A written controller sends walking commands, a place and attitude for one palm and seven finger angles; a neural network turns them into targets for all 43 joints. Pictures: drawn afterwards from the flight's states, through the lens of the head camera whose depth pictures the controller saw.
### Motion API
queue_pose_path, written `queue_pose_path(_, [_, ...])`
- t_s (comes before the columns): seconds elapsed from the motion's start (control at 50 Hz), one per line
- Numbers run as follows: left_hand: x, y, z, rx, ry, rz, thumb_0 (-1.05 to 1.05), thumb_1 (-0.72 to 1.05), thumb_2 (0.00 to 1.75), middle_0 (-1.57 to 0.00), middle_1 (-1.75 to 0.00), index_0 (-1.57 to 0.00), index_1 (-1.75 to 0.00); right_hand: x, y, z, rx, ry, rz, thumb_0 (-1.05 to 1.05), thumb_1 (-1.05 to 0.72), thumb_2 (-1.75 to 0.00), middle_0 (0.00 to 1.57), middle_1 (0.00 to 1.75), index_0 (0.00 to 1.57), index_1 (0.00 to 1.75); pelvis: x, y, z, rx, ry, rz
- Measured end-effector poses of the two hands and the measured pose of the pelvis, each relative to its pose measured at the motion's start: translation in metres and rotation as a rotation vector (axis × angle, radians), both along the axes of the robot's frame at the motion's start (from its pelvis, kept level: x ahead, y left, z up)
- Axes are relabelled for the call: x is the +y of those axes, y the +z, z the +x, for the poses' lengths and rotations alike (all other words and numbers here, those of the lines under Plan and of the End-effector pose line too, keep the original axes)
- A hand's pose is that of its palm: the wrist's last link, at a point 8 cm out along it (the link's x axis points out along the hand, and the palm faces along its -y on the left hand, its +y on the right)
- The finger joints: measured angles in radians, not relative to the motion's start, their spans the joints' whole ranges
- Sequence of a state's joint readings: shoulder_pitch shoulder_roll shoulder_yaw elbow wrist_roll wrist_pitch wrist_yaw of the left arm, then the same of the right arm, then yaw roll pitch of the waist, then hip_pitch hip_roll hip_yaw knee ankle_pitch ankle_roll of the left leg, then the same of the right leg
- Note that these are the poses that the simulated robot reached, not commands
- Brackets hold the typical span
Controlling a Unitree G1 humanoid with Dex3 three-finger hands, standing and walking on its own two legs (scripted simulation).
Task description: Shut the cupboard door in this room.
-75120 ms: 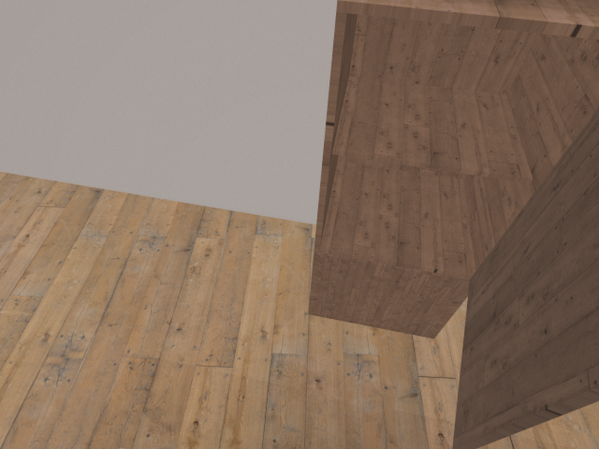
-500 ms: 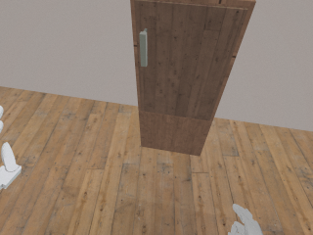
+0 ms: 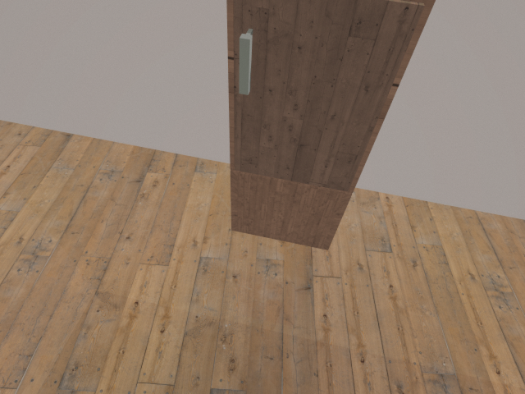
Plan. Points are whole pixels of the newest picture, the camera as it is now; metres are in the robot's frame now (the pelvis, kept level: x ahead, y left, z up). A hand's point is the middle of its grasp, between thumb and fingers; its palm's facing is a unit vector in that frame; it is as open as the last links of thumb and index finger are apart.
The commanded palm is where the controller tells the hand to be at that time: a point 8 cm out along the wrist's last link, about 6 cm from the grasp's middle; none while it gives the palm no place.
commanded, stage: let the arm hang, fingers relaxed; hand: left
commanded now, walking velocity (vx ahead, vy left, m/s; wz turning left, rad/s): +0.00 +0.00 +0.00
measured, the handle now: (247, 62) +0.84 +0.09 +0.08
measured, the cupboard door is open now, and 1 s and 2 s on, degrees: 0 0 0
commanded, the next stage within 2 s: look to check the result in 0.66 s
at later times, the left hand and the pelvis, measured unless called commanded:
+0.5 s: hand out of the picture +0.00 +0.17 -0.17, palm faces +0.01 -0.99 -0.17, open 7.4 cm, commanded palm none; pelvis +0.00 +0.00 +0.00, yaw -2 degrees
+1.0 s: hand out of the picture +0.01 +0.19 -0.17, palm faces +0.01 -0.98 -0.21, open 7.4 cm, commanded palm none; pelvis +0.02 +0.01 +0.01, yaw -2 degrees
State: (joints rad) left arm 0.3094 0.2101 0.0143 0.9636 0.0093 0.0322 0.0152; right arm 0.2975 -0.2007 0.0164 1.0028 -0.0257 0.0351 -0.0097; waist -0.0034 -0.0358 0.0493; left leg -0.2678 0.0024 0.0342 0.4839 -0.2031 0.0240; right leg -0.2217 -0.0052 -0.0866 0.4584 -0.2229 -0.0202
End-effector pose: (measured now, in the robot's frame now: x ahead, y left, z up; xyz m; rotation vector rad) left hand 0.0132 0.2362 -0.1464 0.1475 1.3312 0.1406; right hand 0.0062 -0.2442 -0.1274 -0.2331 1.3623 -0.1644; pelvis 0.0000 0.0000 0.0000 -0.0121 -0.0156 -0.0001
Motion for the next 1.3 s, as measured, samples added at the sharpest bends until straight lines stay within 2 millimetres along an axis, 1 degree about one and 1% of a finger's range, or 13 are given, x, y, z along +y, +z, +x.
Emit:
queue_pose_path(0.06, [0.006,0.005,-0.020,0.061,0.011,0.022,-0.01,0.96,0.90,-0.20,-0.30,-0.20,-0.30,0.007,-0.006,-0.015,0.033,-0.027,0.025,0.01,-0.91,-0.90,0.20,0.30,0.20,0.30,0.002,0.002,-0.001,-0.004,-0.005,-0.001])
queue_pose_path(0.1, [0.010,0.010,-0.030,0.091,0.016,0.038,-0.01,0.94,0.90,-0.20,-0.30,-0.20,-0.30,0.013,-0.011,-0.022,0.044,-0.040,0.044,0.01,-0.91,-0.90,0.20,0.30,0.20,0.30,0.004,0.002,-0.001,-0.006,-0.009,0.000])
queue_pose_path(0.16, [0.014,0.015,-0.038,0.117,0.022,0.059,0.00,0.93,0.90,-0.20,-0.30,-0.20,-0.30,0.022,-0.017,-0.027,0.049,-0.054,0.073,0.01,-0.91,-0.90,0.20,0.30,0.20,0.30,0.006,0.003,-0.001,-0.008,-0.015,0.004])
queue_pose_path(0.22, [0.015,0.017,-0.040,0.124,0.023,0.070,0.00,0.92,0.90,-0.20,-0.30,-0.20,-0.30,0.030,-0.020,-0.030,0.049,-0.064,0.096,0.01,-0.91,-0.90,0.20,0.30,0.20,0.30,0.007,0.004,-0.002,-0.010,-0.021,0.008])
queue_pose_path(0.32, [0.008,0.015,-0.033,0.106,0.018,0.058,0.00,0.91,0.90,-0.20,-0.29,-0.20,-0.30,0.037,-0.022,-0.029,0.041,-0.077,0.113,0.01,-0.91,-0.90,0.20,0.30,0.20,0.30,0.006,0.004,-0.001,-0.012,-0.027,0.012])
queue_pose_path(0.5, [-0.019,0.004,-0.013,0.061,0.003,-0.020,0.00,0.91,0.90,-0.20,-0.29,-0.20,-0.30,0.037,-0.017,-0.027,0.032,-0.093,0.096,0.01,-0.91,-0.90,0.20,0.30,0.20,0.30,0.005,0.004,0.002,-0.011,-0.031,0.013])
queue_pose_path(0.6, [-0.024,0.001,-0.014,0.075,0.003,-0.034,0.01,0.92,0.90,-0.20,-0.30,-0.20,-0.30,0.035,-0.014,-0.027,0.038,-0.100,0.082,0.01,-0.91,-0.90,0.20,0.30,0.20,0.30,0.004,0.005,0.005,-0.010,-0.030,0.012])
queue_pose_path(0.74, [-0.019,0.003,-0.019,0.098,0.015,-0.027,0.00,0.91,0.90,-0.20,-0.30,-0.20,-0.30,0.034,-0.013,-0.026,0.053,-0.098,0.074,0.01,-0.91,-0.90,0.20,0.30,0.20,0.30,0.005,0.005,0.009,-0.008,-0.027,0.010])
queue_pose_path(0.88, [-0.008,0.007,-0.018,0.109,0.016,0.002,0.00,0.91,0.90,-0.20,-0.30,-0.20,-0.30,0.032,-0.014,-0.017,0.042,-0.094,0.072,0.01,-0.91,-0.90,0.20,0.30,0.20,0.30,0.007,0.006,0.013,-0.010,-0.030,0.010])
queue_pose_path(1.04, [0.002,0.010,-0.004,0.085,0.005,0.025,0.00,0.91,0.90,-0.20,-0.30,-0.20,-0.30,0.026,-0.013,-0.001,0.009,-0.083,0.062,0.01,-0.91,-0.90,0.20,0.30,0.20,0.30,0.008,0.007,0.017,-0.016,-0.034,0.011])
queue_pose_path(1.3, [0.006,0.012,0.020,0.044,-0.011,0.031,0.00,0.91,0.90,-0.20,-0.30,-0.20,-0.30,0.014,-0.009,0.016,-0.010,-0.065,0.036,0.01,-0.91,-0.90,0.20,0.30,0.20,0.30,0.007,0.008,0.023,-0.015,-0.031,0.012])
